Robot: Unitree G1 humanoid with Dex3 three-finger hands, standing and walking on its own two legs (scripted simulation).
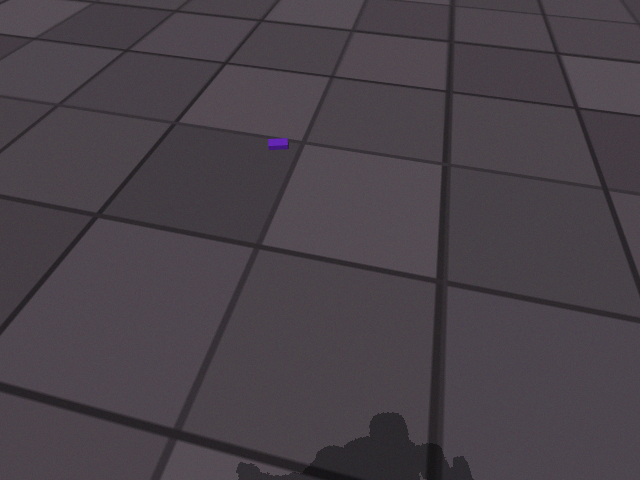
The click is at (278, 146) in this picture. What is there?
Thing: flat box
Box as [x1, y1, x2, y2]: [268, 138, 287, 149]
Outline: 287,139 268,139 268,147 269,149 287,148
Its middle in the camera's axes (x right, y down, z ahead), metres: -0.22 -0.52 +2.06
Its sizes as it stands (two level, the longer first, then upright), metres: 0.102 0.062 0.026
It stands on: the floor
